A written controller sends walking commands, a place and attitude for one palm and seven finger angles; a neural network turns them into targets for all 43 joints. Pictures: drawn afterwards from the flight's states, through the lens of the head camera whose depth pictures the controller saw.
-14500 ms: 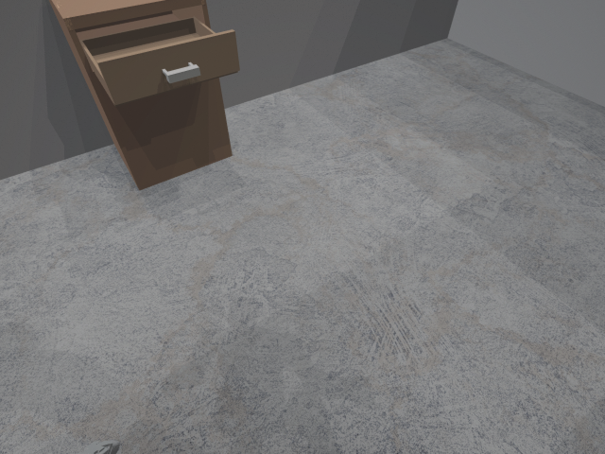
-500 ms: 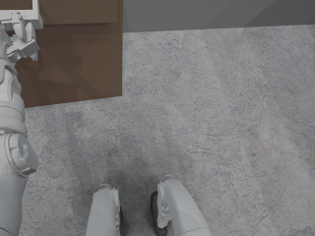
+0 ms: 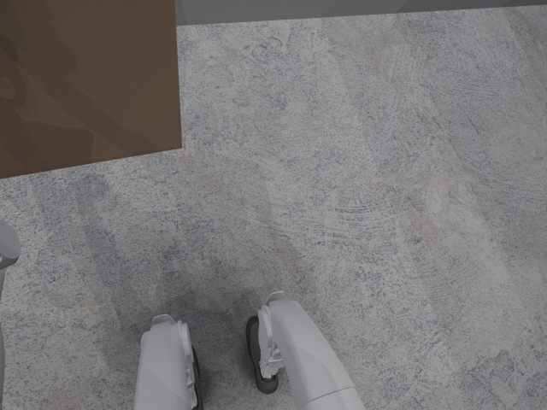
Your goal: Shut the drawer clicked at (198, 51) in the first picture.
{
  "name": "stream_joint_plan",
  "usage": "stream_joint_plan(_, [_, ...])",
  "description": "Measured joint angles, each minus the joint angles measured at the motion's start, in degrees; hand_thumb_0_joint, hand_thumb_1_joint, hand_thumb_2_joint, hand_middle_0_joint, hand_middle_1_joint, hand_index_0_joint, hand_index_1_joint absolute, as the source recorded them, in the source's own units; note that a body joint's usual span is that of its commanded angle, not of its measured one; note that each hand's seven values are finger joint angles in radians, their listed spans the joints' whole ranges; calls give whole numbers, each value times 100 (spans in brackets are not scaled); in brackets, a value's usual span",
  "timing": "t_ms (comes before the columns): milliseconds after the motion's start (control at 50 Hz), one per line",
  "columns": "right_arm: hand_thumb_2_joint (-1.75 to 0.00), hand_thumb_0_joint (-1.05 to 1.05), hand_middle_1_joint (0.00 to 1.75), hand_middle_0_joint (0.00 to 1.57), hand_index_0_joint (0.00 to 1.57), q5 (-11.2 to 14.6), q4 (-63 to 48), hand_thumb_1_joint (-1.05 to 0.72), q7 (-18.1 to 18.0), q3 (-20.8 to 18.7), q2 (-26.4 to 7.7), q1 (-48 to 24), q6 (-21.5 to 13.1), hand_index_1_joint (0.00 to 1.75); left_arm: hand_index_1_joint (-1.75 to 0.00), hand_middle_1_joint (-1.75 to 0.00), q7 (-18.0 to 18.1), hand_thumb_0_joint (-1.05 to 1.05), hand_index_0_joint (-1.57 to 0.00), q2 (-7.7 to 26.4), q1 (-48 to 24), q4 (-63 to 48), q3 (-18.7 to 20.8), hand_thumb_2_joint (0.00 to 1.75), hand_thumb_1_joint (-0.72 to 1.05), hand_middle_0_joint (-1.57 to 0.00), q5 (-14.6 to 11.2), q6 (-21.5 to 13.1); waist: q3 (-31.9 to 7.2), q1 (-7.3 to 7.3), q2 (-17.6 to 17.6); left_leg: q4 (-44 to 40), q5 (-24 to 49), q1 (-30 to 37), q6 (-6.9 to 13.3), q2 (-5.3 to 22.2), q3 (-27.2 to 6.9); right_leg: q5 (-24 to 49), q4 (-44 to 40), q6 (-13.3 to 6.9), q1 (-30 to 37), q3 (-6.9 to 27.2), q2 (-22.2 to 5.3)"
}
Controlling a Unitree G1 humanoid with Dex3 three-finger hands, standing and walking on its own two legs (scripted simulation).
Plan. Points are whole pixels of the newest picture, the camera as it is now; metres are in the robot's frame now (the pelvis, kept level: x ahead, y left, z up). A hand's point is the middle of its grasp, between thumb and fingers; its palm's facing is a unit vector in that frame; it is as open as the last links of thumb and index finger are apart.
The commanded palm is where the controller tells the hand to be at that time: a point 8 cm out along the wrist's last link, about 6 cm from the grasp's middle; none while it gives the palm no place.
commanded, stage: push the drawer shut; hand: left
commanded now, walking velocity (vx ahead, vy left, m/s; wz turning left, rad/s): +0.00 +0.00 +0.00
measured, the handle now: out of the picture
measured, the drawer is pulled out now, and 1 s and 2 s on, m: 0.00 0.00 0.00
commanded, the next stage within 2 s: pull the fist back off the drawer in 0.34 s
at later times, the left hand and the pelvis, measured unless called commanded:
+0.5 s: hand out of the picture +0.60 +0.26 +0.06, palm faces +0.15 -0.99 -0.05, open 3.5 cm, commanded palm +0.64 +0.24 +0.06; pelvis -0.02 +0.00 -0.01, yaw +0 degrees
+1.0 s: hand out of the picture +0.60 +0.25 +0.06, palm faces +0.16 -0.99 -0.01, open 3.2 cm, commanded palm +0.57 +0.25 +0.06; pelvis -0.01 +0.00 +0.00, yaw -1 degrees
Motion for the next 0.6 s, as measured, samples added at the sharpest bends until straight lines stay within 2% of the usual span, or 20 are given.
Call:
stream_joint_plan(180, [-90, 0, 30, 20, 20, -37, 21, -91, 16, 61, 24, 47, -4, 30, -160, -160, -24, 4, -140, 195, -317, 171, -113, 86, 64, -140, 123, 87, 22, -53, -19, 41, 13, -104, -23, -14, -83, 0, 12, -23, -62, -78, -7])
stream_joint_plan(360, [-90, 0, 30, 20, 20, -54, 8, -91, -57, 151, 9, -3, -93, 30, -160, -160, -43, 5, -140, 569, -810, 404, -420, 85, 56, -140, 234, 214, 36, -219, -50, 200, 69, -390, -49, -33, -206, 47, 117, -56, -282, -198, -20])
stream_joint_plan(480, [-90, 0, 30, 20, 20, -54, 64, -91, -103, 202, 26, -16, -195, 30, -160, -160, -16, 7, -140, 699, -1031, 365, -613, 86, 55, -140, 248, 340, 60, -297, -77, 247, 140, -541, -48, -36, -235, 122, 139, -57, -411, -227, -23])
stream_joint_plan(600, [-90, 0, 30, 20, 20, -58, 35, -91, -114, 253, 34, 57, -260, 30, -160, -160, -24, 8, -140, 777, -1136, 365, -626, 86, 57, -140, 298, 477, 111, -344, -64, 247, 195, -586, -27, -27, -230, 197, 111, -42, -446, -221, -12])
